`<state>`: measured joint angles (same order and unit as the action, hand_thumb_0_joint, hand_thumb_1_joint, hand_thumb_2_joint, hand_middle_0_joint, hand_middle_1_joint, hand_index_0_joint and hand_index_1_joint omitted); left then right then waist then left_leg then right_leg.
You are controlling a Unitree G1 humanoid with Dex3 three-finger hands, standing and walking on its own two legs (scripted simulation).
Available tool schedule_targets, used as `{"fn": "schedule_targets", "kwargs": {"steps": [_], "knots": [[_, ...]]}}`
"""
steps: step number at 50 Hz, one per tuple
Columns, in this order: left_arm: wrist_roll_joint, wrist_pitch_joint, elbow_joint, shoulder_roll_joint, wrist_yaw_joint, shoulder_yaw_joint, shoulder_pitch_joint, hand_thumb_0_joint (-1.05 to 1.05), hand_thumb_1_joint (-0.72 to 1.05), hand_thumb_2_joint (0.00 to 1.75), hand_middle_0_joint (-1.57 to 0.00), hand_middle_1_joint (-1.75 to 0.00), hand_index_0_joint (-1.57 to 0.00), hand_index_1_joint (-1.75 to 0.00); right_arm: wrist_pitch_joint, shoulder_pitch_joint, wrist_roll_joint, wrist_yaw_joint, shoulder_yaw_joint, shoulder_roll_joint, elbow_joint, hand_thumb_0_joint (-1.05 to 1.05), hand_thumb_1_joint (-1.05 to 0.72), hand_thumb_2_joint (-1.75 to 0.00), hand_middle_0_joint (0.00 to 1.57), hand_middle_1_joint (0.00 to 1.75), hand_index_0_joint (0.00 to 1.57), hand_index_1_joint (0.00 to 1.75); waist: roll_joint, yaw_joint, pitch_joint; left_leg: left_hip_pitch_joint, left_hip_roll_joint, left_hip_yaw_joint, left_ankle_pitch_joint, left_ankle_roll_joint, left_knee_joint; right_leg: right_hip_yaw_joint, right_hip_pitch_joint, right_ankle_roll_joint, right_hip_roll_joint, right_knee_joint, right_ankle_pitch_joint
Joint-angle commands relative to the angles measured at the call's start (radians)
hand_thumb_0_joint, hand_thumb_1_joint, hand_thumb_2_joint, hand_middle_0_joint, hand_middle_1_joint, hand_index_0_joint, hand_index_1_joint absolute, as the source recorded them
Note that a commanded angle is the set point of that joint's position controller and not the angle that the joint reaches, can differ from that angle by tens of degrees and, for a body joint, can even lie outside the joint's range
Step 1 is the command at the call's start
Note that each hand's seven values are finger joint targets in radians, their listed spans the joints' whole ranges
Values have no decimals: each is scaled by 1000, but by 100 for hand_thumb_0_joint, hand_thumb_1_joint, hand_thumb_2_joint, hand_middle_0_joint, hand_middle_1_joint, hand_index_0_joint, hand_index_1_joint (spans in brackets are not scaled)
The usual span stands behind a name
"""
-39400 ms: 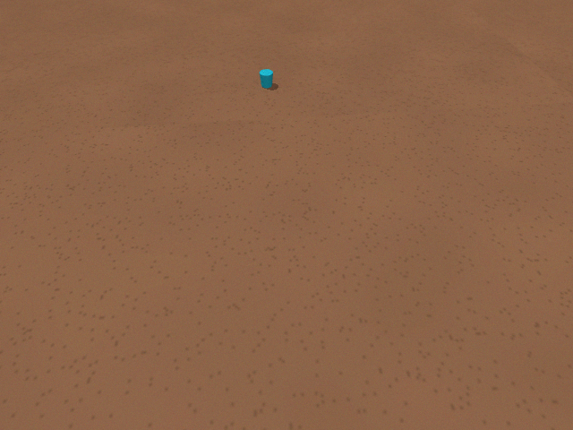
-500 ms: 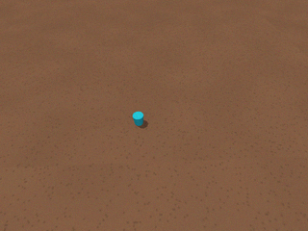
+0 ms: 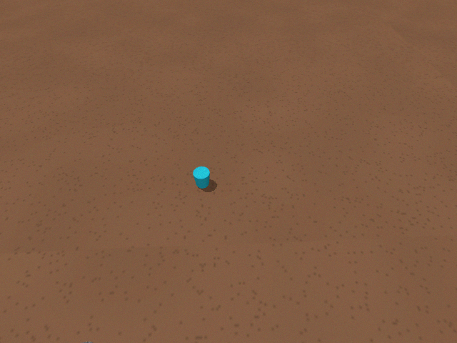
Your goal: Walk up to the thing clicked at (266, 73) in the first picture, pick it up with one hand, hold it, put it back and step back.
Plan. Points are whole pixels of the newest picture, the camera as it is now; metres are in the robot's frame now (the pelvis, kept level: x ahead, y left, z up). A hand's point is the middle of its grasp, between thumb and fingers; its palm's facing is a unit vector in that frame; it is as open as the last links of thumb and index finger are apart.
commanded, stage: step back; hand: left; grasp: from above
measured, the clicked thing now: (202, 178) +1.06 +0.17 -0.72
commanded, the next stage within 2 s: stand in 0.18 s
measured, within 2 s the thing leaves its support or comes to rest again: neither
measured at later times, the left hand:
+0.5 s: hand out of the picture +0.08 +0.23 -0.14, palm faces -0.01 -0.94 -0.33, open 7.4 cm
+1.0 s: hand out of the picture +0.03 +0.23 -0.14, palm faces -0.03 -0.94 -0.34, open 7.4 cm
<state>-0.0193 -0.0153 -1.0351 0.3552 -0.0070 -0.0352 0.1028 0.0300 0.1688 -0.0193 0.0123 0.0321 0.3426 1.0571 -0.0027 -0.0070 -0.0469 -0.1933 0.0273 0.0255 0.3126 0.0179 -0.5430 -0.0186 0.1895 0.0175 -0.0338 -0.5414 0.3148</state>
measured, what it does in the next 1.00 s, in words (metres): stands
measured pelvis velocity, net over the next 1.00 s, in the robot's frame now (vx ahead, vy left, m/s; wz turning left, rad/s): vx -0.03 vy -0.02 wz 0.00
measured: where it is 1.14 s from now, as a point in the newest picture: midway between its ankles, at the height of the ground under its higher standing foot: outside the picture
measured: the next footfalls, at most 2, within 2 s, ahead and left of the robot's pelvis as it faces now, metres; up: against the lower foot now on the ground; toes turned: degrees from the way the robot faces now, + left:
none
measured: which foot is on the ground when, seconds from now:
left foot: down 0.00-1.00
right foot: down 0.00-1.00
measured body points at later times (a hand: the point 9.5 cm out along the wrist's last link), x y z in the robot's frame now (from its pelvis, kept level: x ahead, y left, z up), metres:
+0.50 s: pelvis -0.01 -0.01 +0.01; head +0.00 -0.01 +0.46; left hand +0.08 +0.28 -0.12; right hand +0.10 -0.31 -0.11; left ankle -0.01 +0.11 -0.73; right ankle -0.01 -0.13 -0.73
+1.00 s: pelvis -0.03 -0.02 +0.01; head -0.03 -0.02 +0.46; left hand +0.03 +0.28 -0.12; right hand +0.02 -0.32 -0.12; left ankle -0.01 +0.11 -0.73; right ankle -0.01 -0.13 -0.73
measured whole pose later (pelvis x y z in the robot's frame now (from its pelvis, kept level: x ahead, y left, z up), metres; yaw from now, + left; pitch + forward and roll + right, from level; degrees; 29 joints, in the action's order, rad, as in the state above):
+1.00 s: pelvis -0.03 -0.02 +0.01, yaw +0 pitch -3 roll +0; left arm -0.01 -0.01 -1.15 0.35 -0.01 0.00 0.13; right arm 0.01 0.15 -0.01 0.02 0.00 0.35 1.15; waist 0.01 0.00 -0.05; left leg -0.13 -0.01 0.03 0.15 -0.02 -0.33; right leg -0.03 0.13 -0.01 0.00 -0.33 0.15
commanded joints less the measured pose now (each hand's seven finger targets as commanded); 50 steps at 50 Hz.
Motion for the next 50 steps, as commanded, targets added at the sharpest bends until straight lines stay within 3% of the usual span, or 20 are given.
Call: {"fn": "schedule_targets", "kwargs": {"steps": [1, 6, 8, 9, 10, 12, 15, 23, 27, 32, 39, 41, 44, 47, 48, 50], "knots": [[12, -25, 65, 211, 18, -51, -63, 0, 90, 90, -20, -30, -20, -30, 24, -34, 7, -28, 50, 227, -60, 0, -90, -90, 20, 30, 20, 30, 46, -8, 98, 26, -157, 126, -584, 39, 85, 42, -74, -63, -54, 30, -309], [6, -22, 48, 219, 22, -54, -50, 0, 90, 90, -20, -30, -20, -30, 13, -76, 8, -31, 52, 211, -70, 0, -90, -90, 20, 30, 20, 30, 18, -16, 156, 1, -122, 77, -476, 35, 34, 51, -152, -78, -82, 39, -378], [5, -20, 49, 231, 23, -54, -67, 0, 90, 90, -20, -30, -20, -30, 8, -86, 4, -31, 51, 206, -68, 0, -90, -90, 20, 30, 20, 30, 15, -13, 125, -36, -109, 74, -382, 28, 40, 75, -139, -90, -102, 49, -323], [19, -14, 27, 190, 21, -30, -83, 0, 90, 90, -20, -30, -20, -30, 9, -114, 9, -32, 32, 202, -66, 0, -90, -90, 20, 30, 20, 30, 22, -1, 73, 22, -138, 122, -469, 25, 128, 93, -76, -59, -93, 90, -403], [20, -12, 29, 187, 21, -28, -84, 0, 90, 90, -20, -30, -20, -30, 13, -106, 9, -31, 33, 207, -60, 0, -90, -90, 20, 30, 20, 30, 21, -1, 97, 72, -152, 120, -554, 20, 132, 75, -90, -50, -85, 96, -433], [20, -10, 23, 191, 24, -25, -97, 0, 90, 90, -20, -30, -20, -30, 15, -107, 10, -33, 32, 226, -46, 0, -90, -90, 20, 30, 20, 30, 30, 2, 109, 88, -159, 118, -619, 15, 145, 68, -133, -38, -77, 111, -436], [17, -12, 4, 196, 23, -22, -97, 0, 90, 90, -20, -30, -20, -30, 10, -128, 16, -32, 24, 209, -42, 0, -90, -90, 20, 30, 20, 30, 23, 5, 132, 134, -154, 99, -592, 6, 167, 72, -157, -38, -83, 148, -457], [11, -20, -37, 204, 18, -13, -92, 0, 90, 90, -20, -30, -20, -30, 4, -170, 16, -23, 14, 202, -17, 0, -90, -90, 20, 30, 20, 30, -2, 3, 89, 129, -145, 89, -341, -1, 245, 89, -134, -34, -97, 257, -320], [11, -23, -44, 205, 14, -10, -92, 0, 90, 90, -20, -30, -20, -30, 7, -158, 14, -20, 10, 204, -2, 0, -90, -90, 20, 30, 20, 30, 7, 6, 79, 109, -147, 93, -293, -8, 272, 93, -136, -34, -97, 271, -271], [9, -20, -56, 203, 11, -8, -72, 0, 90, 90, -20, -30, -20, -30, 5, -154, 10, -15, 8, 211, 11, 0, -90, -90, 20, 30, 20, 30, 14, -3, 39, 51, -143, 104, -138, -6, 307, 96, -102, -34, -91, 293, -131], [9, -24, -58, 210, 8, -6, -53, 0, 90, 90, -20, -30, -20, -30, 7, -118, 7, -12, 7, 214, 22, 0, -90, -90, 20, 30, 20, 30, 6, 2, 40, 44, -142, 106, -124, -1, 299, 110, -76, -37, -94, 299, -104], [8, -24, -58, 212, 8, -6, -46, 0, 90, 90, -20, -30, -20, -30, 4, -109, 8, -10, 6, 211, 25, 0, -90, -90, 20, 30, 20, 30, -19, 2, 12, 42, -132, 103, -78, -2, 289, 121, -30, -35, -93, 322, -18], [11, -23, -51, 220, 8, -6, -46, 0, 90, 90, -20, -30, -20, -30, 3, -91, 7, -10, 3, 213, 27, 0, -90, -90, 20, 30, 20, 30, -2, 4, 29, 40, -140, 109, -101, 0, 290, 124, -42, -40, -97, 308, -46], [11, -21, -51, 217, 7, -6, -34, 0, 90, 90, -20, -30, -20, -30, 1, -84, 5, -10, 5, 220, 28, 0, -90, -90, 20, 30, 20, 30, 3, 0, 8, 3, -133, 110, -46, 0, 292, 125, -37, -39, -93, 313, 2], [10, -23, -48, 223, 7, -5, -35, 0, 90, 90, -20, -30, -20, -30, 2, -87, 6, -10, 6, 217, 24, 0, -90, -90, 20, 30, 20, 30, -5, 1, 38, 35, -136, 105, -104, 3, 280, 128, -47, -41, -98, 306, -44], [11, -25, -47, 221, 7, -4, -32, 0, 90, 90, -20, -30, -20, -30, 2, -69, 6, -10, 1, 209, 28, 0, -90, -90, 20, 30, 20, 30, -7, 6, 38, 27, -138, 105, -118, 1, 279, 123, -53, -38, -94, 301, -72]]}}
